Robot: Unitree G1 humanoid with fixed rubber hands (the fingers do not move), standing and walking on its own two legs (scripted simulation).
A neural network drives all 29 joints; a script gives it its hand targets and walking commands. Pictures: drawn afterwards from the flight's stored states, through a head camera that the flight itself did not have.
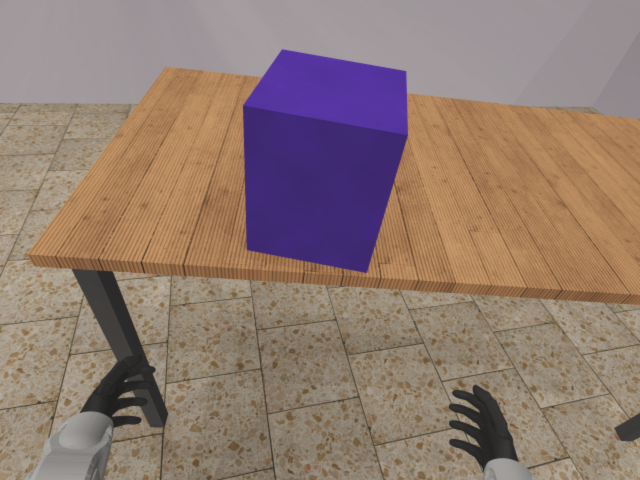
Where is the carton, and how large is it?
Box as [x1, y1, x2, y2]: [243, 49, 407, 272]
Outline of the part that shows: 282,49 243,105 247,249 366,272 407,136 405,71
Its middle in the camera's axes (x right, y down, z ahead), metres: +0.00 -0.12 +0.62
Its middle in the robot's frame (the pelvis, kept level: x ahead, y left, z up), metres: +0.55 +0.02 +0.13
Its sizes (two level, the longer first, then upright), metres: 0.210 0.200 0.250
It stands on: a table, 0.76 m high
